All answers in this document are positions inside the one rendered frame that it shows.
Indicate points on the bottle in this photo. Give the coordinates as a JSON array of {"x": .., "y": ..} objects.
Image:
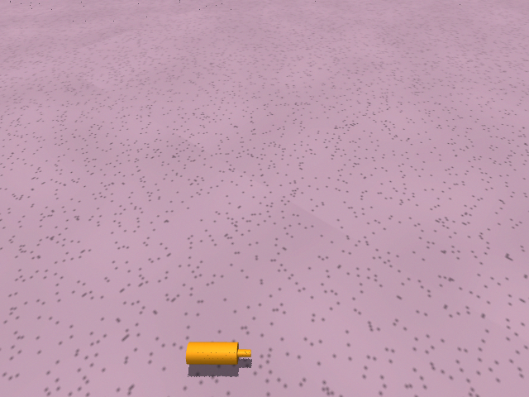
[{"x": 215, "y": 353}]

